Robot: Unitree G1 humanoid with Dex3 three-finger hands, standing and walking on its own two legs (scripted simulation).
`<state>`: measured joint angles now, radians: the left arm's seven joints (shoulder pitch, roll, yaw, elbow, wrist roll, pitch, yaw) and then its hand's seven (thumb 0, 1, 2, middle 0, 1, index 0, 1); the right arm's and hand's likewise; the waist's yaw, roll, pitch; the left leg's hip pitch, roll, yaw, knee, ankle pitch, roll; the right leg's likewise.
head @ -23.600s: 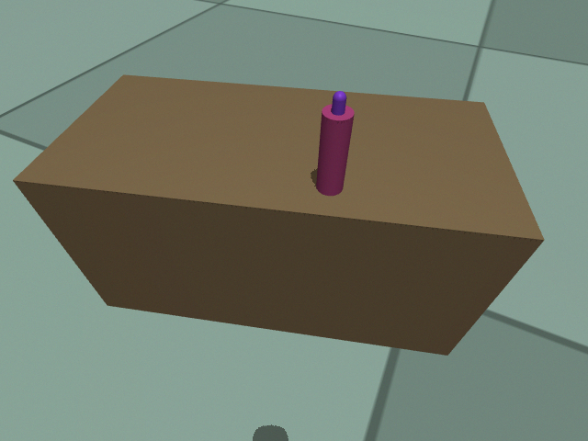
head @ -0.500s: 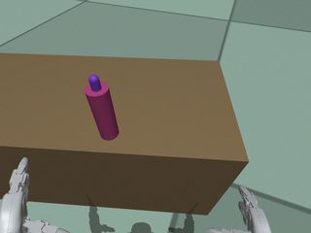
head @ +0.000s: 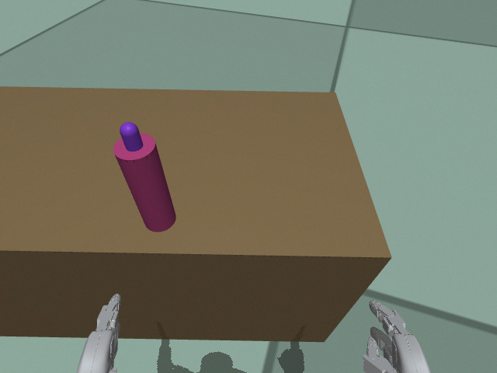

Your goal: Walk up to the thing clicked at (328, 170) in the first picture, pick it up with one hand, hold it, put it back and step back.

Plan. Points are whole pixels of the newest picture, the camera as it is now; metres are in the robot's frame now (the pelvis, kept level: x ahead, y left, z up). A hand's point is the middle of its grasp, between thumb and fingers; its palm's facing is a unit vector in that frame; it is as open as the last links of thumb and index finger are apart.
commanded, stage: home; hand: left
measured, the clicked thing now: (146, 179) +0.45 +0.20 +0.05
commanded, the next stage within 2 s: none
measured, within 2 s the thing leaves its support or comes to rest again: neither
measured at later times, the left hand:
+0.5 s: hand (149, 366) +0.16 +0.16 -0.05, palm faces +0.11 -0.97 -0.23, open 17.3 cm
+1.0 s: hand (143, 370) +0.16 +0.17 -0.06, palm faces +0.12 -0.97 -0.23, open 17.3 cm
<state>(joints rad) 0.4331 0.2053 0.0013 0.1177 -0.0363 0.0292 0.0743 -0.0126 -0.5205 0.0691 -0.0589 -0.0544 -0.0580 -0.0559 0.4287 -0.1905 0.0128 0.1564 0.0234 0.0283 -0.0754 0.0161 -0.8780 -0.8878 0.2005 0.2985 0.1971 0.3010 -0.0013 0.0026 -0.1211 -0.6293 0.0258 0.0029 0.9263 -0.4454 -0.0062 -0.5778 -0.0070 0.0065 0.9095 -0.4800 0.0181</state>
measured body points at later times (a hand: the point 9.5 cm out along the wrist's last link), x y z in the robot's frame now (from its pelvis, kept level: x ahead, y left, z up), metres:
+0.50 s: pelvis -0.01 -0.01 -0.01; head +0.02 -0.02 +0.44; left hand +0.16 +0.21 -0.04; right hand +0.16 -0.24 -0.04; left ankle +0.01 +0.12 -0.69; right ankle -0.01 -0.13 -0.69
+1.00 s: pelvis -0.01 -0.01 -0.01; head +0.01 +0.00 +0.44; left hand +0.15 +0.22 -0.04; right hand +0.15 -0.23 -0.04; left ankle +0.01 +0.12 -0.69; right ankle -0.01 -0.13 -0.69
